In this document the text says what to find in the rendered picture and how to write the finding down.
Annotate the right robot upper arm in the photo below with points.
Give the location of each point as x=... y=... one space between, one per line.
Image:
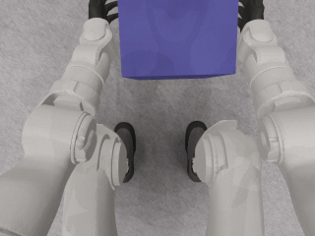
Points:
x=287 y=139

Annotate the right robot hand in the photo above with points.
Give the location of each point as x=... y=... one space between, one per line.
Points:
x=250 y=11

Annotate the left robot thigh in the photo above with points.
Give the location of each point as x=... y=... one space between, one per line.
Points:
x=89 y=194

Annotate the carton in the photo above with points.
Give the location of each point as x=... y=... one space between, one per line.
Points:
x=177 y=39

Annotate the robot thigh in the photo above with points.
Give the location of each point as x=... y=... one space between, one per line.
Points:
x=89 y=194
x=235 y=197

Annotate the left robot hand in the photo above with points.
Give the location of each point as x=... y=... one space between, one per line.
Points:
x=98 y=9

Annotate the right robot forearm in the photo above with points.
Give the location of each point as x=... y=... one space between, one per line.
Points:
x=269 y=76

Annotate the right robot thigh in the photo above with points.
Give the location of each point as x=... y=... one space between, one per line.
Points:
x=235 y=197

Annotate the left robot upper arm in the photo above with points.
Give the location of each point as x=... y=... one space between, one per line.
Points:
x=55 y=140

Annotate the left robot forearm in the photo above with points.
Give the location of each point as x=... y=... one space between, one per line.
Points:
x=85 y=75

